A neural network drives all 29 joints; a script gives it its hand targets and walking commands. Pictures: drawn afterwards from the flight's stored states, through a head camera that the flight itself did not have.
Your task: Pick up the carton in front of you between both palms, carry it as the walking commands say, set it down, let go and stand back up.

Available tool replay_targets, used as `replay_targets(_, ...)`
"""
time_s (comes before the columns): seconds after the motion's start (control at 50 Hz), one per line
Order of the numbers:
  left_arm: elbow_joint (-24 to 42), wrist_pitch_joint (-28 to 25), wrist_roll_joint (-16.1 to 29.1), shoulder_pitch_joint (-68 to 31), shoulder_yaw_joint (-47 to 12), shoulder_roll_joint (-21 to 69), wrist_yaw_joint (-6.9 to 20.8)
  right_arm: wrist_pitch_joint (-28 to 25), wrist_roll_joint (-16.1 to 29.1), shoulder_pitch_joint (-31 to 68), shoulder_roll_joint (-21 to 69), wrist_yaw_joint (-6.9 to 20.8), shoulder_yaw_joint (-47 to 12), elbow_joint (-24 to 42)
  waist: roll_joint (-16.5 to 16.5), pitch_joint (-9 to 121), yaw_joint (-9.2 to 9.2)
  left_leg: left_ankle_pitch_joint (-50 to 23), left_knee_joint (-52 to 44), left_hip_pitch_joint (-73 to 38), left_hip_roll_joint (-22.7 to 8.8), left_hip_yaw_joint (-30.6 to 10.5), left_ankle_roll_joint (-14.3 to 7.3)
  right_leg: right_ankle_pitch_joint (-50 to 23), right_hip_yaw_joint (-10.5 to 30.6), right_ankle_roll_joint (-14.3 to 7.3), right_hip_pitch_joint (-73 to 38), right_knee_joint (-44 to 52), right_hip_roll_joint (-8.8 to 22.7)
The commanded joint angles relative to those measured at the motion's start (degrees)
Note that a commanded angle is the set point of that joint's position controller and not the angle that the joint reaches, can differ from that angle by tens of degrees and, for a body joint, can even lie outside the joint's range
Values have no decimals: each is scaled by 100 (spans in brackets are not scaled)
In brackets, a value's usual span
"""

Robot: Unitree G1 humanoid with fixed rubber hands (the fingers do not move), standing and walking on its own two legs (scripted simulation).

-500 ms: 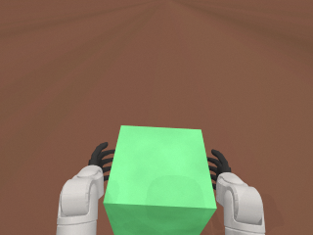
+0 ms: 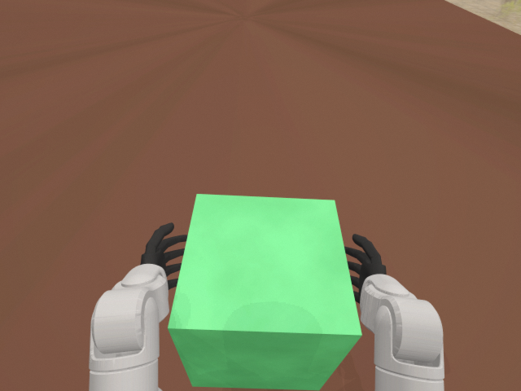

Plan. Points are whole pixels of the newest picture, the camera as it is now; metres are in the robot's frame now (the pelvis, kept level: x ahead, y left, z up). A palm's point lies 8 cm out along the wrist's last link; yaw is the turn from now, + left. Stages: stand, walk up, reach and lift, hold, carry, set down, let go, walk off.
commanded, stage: carry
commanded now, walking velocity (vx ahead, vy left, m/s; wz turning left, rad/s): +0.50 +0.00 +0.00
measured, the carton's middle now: (260, 296) +0.29 +0.00 +0.02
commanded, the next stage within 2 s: none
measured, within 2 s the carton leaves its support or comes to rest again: neither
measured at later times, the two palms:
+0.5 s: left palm (191, 150) +0.58 +0.15 +0.09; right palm (331, 154) +0.59 -0.15 +0.09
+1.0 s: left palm (216, 97) +0.82 +0.12 +0.10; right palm (327, 107) +0.81 -0.17 +0.08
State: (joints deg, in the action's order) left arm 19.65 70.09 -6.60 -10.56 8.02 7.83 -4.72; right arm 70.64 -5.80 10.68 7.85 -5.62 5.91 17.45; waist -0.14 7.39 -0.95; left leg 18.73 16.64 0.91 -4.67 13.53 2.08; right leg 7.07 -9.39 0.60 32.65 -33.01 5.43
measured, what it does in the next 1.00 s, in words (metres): walks ahead: right foot, then left foot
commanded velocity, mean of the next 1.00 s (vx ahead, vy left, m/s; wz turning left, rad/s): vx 0.22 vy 0.00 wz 0.00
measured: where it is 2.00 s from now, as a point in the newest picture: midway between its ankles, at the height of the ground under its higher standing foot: (253, 344)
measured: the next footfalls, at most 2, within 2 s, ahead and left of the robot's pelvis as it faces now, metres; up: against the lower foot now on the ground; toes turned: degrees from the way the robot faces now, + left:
right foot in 0.06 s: +0.23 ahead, -0.12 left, +0.00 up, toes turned -12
left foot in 0.52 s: +0.51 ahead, +0.11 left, +0.00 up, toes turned +4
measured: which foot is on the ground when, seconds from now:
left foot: down 0.00-0.06, up 0.08-0.50, down 0.52-1.00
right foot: up 0.00-0.04, down 0.06-0.56, up 0.58-0.84, down 0.86-1.00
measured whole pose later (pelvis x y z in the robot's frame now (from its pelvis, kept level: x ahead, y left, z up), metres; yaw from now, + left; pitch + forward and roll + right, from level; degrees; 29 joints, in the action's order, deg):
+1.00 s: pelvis +0.54 -0.03 -0.01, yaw +2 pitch +2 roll +0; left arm 14.4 69.0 -6.6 -13.8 9.1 8.4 -4.7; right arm 71.3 -6.9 12.3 8.0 -5.7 7.8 15.8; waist 2.5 5.9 -0.7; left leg 20.5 27.7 8.9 -5.9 8.6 3.0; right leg 9.9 -11.8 -3.9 20.1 -27.3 1.5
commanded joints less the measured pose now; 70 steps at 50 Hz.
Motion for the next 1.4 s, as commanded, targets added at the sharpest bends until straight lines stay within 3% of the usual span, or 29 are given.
replay_targets(0.0,-255,77,2154,-2610,-4052,4824,1410,-21,2196,2865,4831,1460,-3959,114,588,565,49,-2846,641,189,-752,-16,-496,-49,-846,-110,-1746,790,-544)
replay_targets(0.02,-277,132,2278,-2511,-4005,4794,1404,-16,2209,2540,4896,1463,-4000,-78,521,899,178,-2647,1916,526,-572,194,-180,105,-379,-181,-2691,1008,-328)
replay_targets(0.04,-572,99,2217,-2253,-4079,4802,1445,36,2201,2717,4767,1510,-3886,59,-499,1542,277,-1219,3335,1586,-165,177,-1,517,1282,-390,-3895,1256,818)
replay_targets(0.06,-865,72,2275,-2281,-3957,4901,1476,8,2275,3106,4728,1510,-4019,411,-1798,1665,235,871,4846,3113,490,-133,159,535,3454,-1029,-4777,1814,1865)
replay_targets(0.08,-551,-16,2277,-2314,-3820,5053,1540,29,2284,3018,4947,1532,-4128,211,-1801,1664,220,1061,5507,3792,149,-901,-82,58,3438,-1325,-4819,1899,2051)
replay_targets(0.1,-602,-40,2309,-2450,-3970,5216,1541,-24,2242,3083,5292,1530,-4069,21,-1224,1784,245,976,5748,4011,97,-1171,-191,12,3059,-1217,-4881,1811,1909)
replay_targets(0.18,163,-342,2526,-2901,-4329,5768,1511,-341,2567,3191,5822,1515,-4241,324,-338,1793,213,-7,4547,3539,-338,-1239,-309,-374,1583,-744,-3943,1898,1512)
replay_targets(0.28,-78,-368,2488,-2412,-4247,5372,1619,-470,2157,2529,5625,1406,-4349,221,-963,1203,220,-585,2373,3206,-225,-653,-88,349,787,-959,-3410,2507,1153)
replay_targets(0.3,-94,-368,2467,-2131,-4290,5446,1659,-530,2221,2643,5539,1369,-4345,537,-555,1154,222,-761,2041,2945,-206,-613,-141,-15,679,-922,-3230,2484,1176)
replay_targets(0.38,309,-360,2529,-2486,-4291,5218,1548,-476,2239,2645,5201,1392,-4277,643,-527,683,230,-1522,1377,3007,148,-212,-164,-1481,303,-768,-3673,2106,1044)
replay_targets(0.42,300,-233,2334,-2314,-4347,4898,1486,-301,2329,2669,5087,1386,-4255,639,-700,804,260,-1639,1034,2896,1,-177,-215,-765,133,-687,-3827,2031,1079)
replay_targets(0.46,307,-126,2493,-2425,-4196,4742,1434,-232,2479,2825,5095,1370,-4241,820,-522,961,101,-1556,457,1615,252,166,-346,-2561,-150,-471,-3689,759,686)
replay_targets(0.5,530,-10,2376,-2651,-4160,4465,1425,-106,2293,2447,4648,1348,-4052,400,-74,1713,-51,-2266,709,-622,-378,-623,-607,-1104,-541,-6,-2217,-1031,331)
replay_targets(0.52,228,41,2375,-2536,-4184,4502,1432,-96,2299,2949,4409,1287,-3984,640,1419,1719,39,-3450,371,-1198,-1693,-2618,-923,1245,-280,299,-1003,-2182,-257)
replay_targets(0.54,388,167,2566,-2753,-4189,4520,1392,-67,2302,2588,4547,1329,-3863,436,1782,1778,-87,-4268,334,-2141,-1886,-3160,-1579,2601,74,303,271,-2956,-621)
replay_targets(0.56,340,149,2463,-2967,-4230,4544,1403,-44,2228,2774,4484,1349,-3812,366,1502,1633,-74,-5177,387,-1723,-2131,-3090,-1779,2877,451,204,465,-3450,-344)
replay_targets(0.6,95,161,2410,-2818,-4049,4904,1388,-51,2319,2848,4757,1391,-3959,634,332,1755,-39,-5170,411,-1209,-1759,-2140,-1369,2311,777,49,271,-2977,-69)
replay_targets(0.68,32,-27,2235,-2458,-4225,5299,1346,-196,2418,3236,5193,1459,-4182,994,847,1744,71,-4173,261,-452,-1191,-863,-875,1625,326,135,-682,-751,-222)
replay_targets(0.76,432,-84,2311,-2680,-4389,5224,1242,-233,2414,3063,4941,1439,-4091,1001,1304,1743,65,-4942,630,-432,-890,-267,-603,-127,-165,146,-1200,372,-460)
replay_targets(0.8,643,-52,2379,-2867,-4271,4963,1254,-209,2382,2713,5094,1445,-4011,641,934,1921,58,-3375,1060,-133,-579,-173,-264,-1607,-22,142,-2265,1673,-170)
replay_targets(0.86,-129,119,2115,-2449,-3869,4635,1406,3,2070,2682,4791,1430,-4016,302,-980,1754,62,-55,1493,1340,-283,-468,-4,-4819,927,-268,-3526,779,980)
replay_targets(0.88,-363,106,2254,-2359,-3799,4820,1462,20,2326,2882,4893,1423,-4088,289,-1285,1901,87,88,1255,1584,-71,-681,-11,-4564,1216,-589,-3926,640,1202)
replay_targets(0.9,-465,62,2277,-2484,-3928,4959,1497,61,2242,3096,4879,1430,-4053,392,-956,1697,104,-25,1107,1332,-123,-595,93,-4094,1151,-616,-3503,820,1220)
replay_targets(0.96,-672,28,2273,-2622,-3981,5287,1526,-23,2445,3449,5255,1550,-4267,318,-323,1618,100,-1077,901,1149,-261,-632,117,-4071,736,-453,-3366,519,756)
replay_targets(1.06,-621,-60,2137,-2733,-3871,5157,1450,-73,2450,3708,5252,1405,-4269,296,-520,1767,75,-1513,1134,1039,-396,-746,136,-3821,581,-472,-3116,267,557)
replay_targets(1.16,-539,-64,2227,-2855,-3965,5086,1462,-150,2298,3226,5170,1436,-4084,-87,116,1809,66,-2281,1397,860,-327,-667,144,-4105,510,-470,-3048,98,507)
replay_targets(1.3,-1284,-556,1996,-2933,-3874,5184,1635,-632,1852,3163,5193,1512,-3878,-835,-73,1250,61,-1067,991,1092,-343,-887,-49,-1798,504,-311,-2358,537,518)
replay_targets(1.32,-1358,-706,2072,-3037,-4045,5336,1655,-773,1872,3249,5101,1499,-3860,-688,347,1215,107,-1083,1020,1077,-491,-734,-70,-1771,419,-276,-2300,502,515)
replay_targets(1.38,-1387,-1072,1954,-3239,-3868,5279,1665,-1099,1731,3284,5127,1527,-3828,-917,-98,1303,96,-573,897,1170,-445,-899,-103,-1288,421,-300,-2376,586,478)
